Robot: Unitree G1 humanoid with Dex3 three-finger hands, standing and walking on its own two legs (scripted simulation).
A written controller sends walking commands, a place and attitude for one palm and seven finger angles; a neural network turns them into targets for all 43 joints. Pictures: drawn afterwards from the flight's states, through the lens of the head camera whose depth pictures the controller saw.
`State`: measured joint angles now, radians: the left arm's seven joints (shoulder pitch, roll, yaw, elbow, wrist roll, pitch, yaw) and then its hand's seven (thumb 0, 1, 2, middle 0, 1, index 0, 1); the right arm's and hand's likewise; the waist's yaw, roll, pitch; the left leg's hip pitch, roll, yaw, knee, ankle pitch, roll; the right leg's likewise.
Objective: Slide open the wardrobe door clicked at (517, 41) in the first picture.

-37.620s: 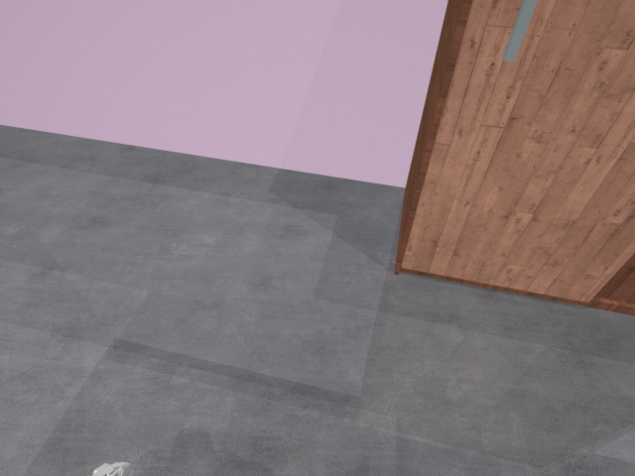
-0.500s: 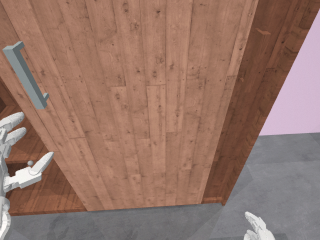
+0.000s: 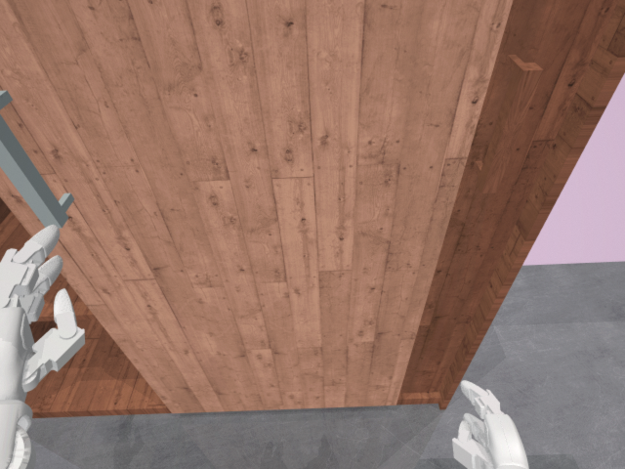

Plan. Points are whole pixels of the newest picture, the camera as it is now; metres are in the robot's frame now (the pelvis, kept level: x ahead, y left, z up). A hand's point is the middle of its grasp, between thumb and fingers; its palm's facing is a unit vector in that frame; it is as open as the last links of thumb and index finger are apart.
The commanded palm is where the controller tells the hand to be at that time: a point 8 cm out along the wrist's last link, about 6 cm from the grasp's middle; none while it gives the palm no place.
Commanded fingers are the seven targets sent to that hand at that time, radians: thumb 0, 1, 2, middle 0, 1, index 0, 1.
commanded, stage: draw the hand back to the body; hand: left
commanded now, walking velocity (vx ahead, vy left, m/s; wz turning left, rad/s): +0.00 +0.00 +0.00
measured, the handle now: (30, 163) +0.39 +0.43 +0.21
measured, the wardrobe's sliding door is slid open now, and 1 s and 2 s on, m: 0.53 0.53 0.53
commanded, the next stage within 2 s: step back with the hand held close in 0.04 s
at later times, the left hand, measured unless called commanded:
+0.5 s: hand (84, 339) +0.19 +0.26 +0.15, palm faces +0.33 -0.81 -0.49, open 7.4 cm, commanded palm +0.13 +0.31 +0.17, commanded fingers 0.00 0.90 0.90 -0.20 -0.30 -0.20 -0.30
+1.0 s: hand out of the picture +0.06 +0.36 +0.16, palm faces +0.43 -0.78 -0.45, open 7.4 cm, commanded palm +0.02 +0.39 +0.17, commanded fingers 0.00 0.90 0.90 -0.20 -0.30 -0.20 -0.30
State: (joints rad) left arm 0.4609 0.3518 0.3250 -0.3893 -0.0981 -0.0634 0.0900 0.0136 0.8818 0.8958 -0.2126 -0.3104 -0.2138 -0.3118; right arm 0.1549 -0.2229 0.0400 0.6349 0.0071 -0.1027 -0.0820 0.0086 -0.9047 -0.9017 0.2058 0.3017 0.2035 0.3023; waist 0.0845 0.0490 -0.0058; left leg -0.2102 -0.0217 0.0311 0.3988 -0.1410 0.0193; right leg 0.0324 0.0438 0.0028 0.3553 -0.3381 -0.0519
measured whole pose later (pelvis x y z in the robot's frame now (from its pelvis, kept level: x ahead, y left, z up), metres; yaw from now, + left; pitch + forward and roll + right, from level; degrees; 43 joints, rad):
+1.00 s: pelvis -0.11 +0.08 -0.01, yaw +2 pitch +0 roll -5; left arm 0.62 0.45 0.43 -0.60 -0.08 -0.19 0.15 0.01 0.89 0.90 -0.21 -0.30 -0.22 -0.30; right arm 0.20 -0.21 0.02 0.59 0.01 -0.04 -0.07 0.01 -0.90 -0.90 0.21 0.30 0.20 0.30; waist 0.04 0.02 0.01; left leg -0.51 -0.04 0.01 0.61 -0.26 0.00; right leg -0.21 0.06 0.00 0.48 -0.28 0.01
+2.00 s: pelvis -0.37 +0.29 -0.03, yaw +0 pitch -1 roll -2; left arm 0.47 0.39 0.43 -0.71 -0.05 -0.22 0.11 0.02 0.89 0.90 -0.21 -0.30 -0.21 -0.30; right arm 0.30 -0.11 0.02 0.67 -0.01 -0.06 0.05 0.01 -0.90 -0.90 0.21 0.30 0.21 0.30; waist -0.04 -0.06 0.04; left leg -0.64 0.03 -0.07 1.21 -0.45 0.03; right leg -0.26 0.07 -0.05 0.69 -0.44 -0.07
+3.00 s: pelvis -0.35 +0.35 +0.00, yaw +0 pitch +0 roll -1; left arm 0.56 0.44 0.44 -0.50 -0.04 -0.24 0.16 0.01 0.89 0.90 -0.22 -0.30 -0.22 -0.30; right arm 0.21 -0.20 0.01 0.61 0.01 -0.12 -0.06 0.01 -0.91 -0.90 0.20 0.30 0.20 0.30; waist 0.00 -0.01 -0.01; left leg -0.27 0.01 0.05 0.51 -0.25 0.03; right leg -0.21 0.00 -0.01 0.44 -0.24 0.02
